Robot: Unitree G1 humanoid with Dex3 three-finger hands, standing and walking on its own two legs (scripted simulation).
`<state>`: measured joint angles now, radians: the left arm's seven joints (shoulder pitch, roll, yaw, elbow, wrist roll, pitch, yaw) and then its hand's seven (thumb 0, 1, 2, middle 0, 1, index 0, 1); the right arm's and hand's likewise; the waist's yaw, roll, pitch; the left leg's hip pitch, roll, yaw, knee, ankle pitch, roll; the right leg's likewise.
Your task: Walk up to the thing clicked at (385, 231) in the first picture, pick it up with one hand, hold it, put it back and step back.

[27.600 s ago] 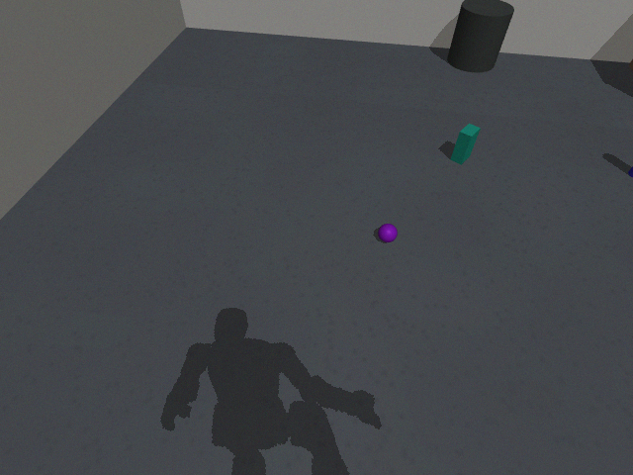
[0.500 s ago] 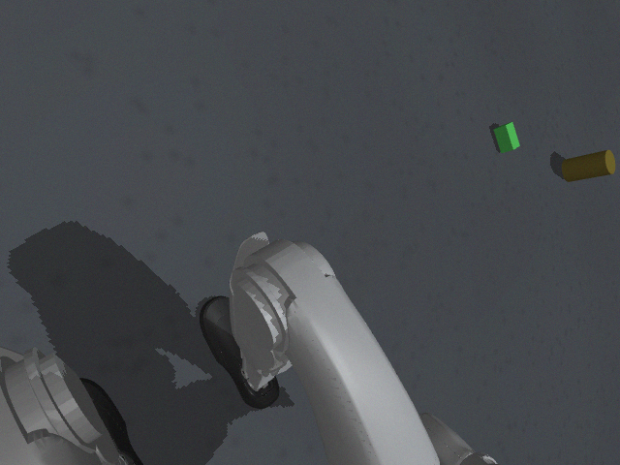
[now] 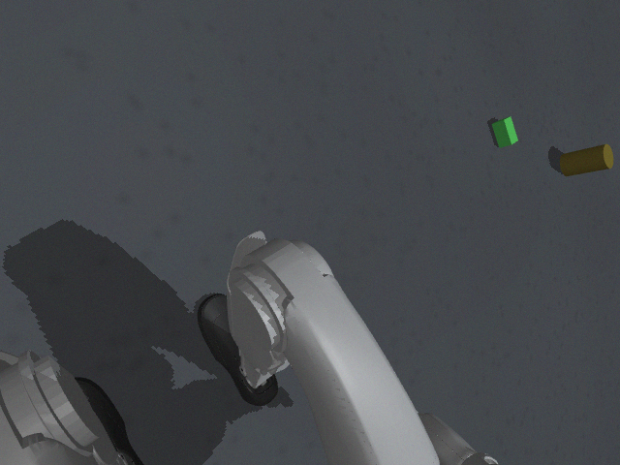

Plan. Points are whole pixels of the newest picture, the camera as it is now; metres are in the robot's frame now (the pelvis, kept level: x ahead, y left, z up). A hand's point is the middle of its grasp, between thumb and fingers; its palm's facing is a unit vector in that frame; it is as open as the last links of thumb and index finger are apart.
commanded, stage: settle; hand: left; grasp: from above
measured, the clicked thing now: out of the picture +0.52 +0.32 -0.28
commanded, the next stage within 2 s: lift in 0.82 s
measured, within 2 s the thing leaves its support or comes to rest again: leaves its support in 0.18 s
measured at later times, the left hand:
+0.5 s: hand out of the picture +0.50 +0.34 -0.17, palm faces -0.41 -0.13 -0.90, open 10.1 cm
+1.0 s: hand out of the picture +0.50 +0.33 -0.11, palm faces -0.43 -0.12 -0.90, open 10.1 cm
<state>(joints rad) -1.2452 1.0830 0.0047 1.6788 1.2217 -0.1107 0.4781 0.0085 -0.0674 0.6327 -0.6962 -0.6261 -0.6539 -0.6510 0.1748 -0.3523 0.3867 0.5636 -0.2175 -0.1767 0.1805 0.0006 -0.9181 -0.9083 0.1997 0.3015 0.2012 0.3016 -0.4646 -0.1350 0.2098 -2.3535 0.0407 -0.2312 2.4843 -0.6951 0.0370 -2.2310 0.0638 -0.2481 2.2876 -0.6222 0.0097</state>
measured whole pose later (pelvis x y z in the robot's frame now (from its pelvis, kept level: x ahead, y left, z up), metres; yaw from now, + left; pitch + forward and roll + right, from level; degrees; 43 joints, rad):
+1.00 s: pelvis +0.00 -0.01 +0.03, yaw +6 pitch +36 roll -10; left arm -1.13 0.81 -0.02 1.33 1.18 -0.04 0.17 0.01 -0.01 0.53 -0.71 -0.59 -0.67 -0.62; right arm 0.23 -0.30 0.17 0.59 -0.11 0.02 0.11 0.00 -0.91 -0.90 0.20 0.30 0.20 0.30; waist -0.33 0.01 -0.02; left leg -2.31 0.02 -0.13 2.32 -0.65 0.03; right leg -2.22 0.03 -0.16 2.21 -0.63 -0.01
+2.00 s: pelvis +0.02 +0.00 +0.30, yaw +14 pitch +23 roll -3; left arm -0.50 0.48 -0.14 0.89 0.98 0.02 0.09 0.00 -0.02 0.46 -0.77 -0.53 -0.73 -0.56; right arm 0.23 -0.22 0.01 0.70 0.05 0.06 -0.06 0.01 -0.91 -0.91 0.20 0.30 0.20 0.30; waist -0.11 0.05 -0.19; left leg -1.31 0.02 -0.03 1.44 -0.54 0.02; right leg -1.27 0.03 -0.04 1.39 -0.52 0.00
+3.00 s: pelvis +0.09 +0.02 +0.43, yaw +14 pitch +9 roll -1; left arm -0.33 0.39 -0.21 0.81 0.99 0.03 0.09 0.01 0.00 0.41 -0.79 -0.50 -0.75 -0.54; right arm 0.26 -0.25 -0.05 0.72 0.05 0.03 -0.04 0.01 -0.91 -0.90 0.20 0.30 0.20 0.30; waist -0.04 0.04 -0.09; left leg -0.51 0.00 0.02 0.71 -0.36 0.02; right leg -0.49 0.02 0.02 0.68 -0.34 0.00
